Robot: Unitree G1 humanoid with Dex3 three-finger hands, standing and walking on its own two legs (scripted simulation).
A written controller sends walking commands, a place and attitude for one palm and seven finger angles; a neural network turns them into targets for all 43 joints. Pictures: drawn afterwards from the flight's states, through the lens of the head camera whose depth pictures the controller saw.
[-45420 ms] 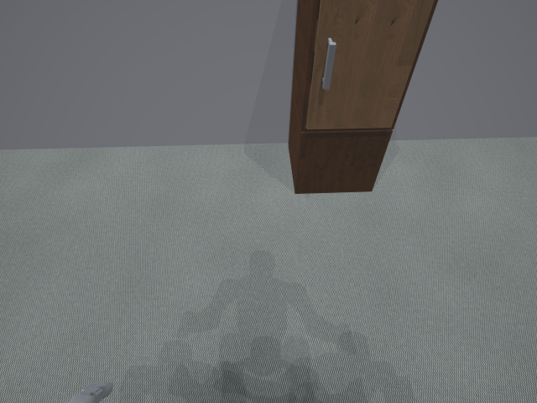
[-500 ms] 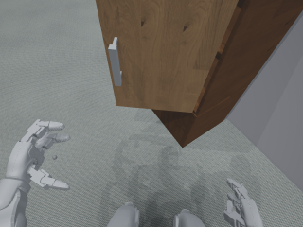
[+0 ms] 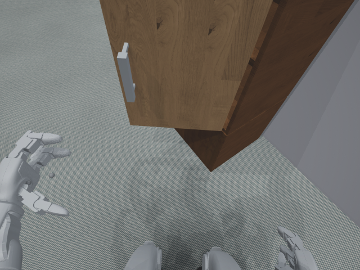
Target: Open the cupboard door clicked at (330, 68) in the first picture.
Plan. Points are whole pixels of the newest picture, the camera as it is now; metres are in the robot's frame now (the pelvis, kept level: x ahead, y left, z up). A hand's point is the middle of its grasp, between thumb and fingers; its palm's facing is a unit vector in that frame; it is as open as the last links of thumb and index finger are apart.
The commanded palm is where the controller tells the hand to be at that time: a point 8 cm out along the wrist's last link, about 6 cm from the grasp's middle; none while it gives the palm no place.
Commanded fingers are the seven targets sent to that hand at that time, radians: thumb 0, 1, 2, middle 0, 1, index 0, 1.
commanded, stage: raise the hand with hooked fingers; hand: left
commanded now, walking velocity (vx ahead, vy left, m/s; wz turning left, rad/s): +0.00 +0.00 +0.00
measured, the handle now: (128, 74) +0.60 +0.18 +0.03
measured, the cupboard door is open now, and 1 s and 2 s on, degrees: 52 52 52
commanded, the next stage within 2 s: move the hooked fingers beside the handle in 0.22 s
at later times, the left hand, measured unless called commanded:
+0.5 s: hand (59, 169) +0.30 +0.26 +0.04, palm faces +0.03 -1.00 -0.04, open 13.9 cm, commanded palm +0.29 +0.31 +0.04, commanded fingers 0.00 -0.50 0.30 -0.30 -1.20 -0.30 -1.20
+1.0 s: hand (78, 130) +0.39 +0.26 +0.04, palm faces +0.00 -1.00 -0.02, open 13.9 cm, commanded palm +0.38 +0.30 +0.04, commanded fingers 0.00 -0.50 0.30 -0.30 -1.20 -0.30 -1.20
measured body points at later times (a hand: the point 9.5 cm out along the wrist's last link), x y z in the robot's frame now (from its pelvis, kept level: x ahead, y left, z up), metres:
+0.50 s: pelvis +0.00 -0.01 -0.01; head +0.08 +0.01 +0.44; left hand +0.29 +0.32 +0.05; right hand +0.16 -0.26 -0.09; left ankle +0.02 +0.08 -0.66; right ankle +0.02 -0.12 -0.66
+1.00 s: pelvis +0.00 -0.01 -0.01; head +0.11 +0.01 +0.43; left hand +0.39 +0.31 +0.04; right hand +0.09 -0.28 -0.11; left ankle +0.02 +0.08 -0.66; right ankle +0.02 -0.12 -0.66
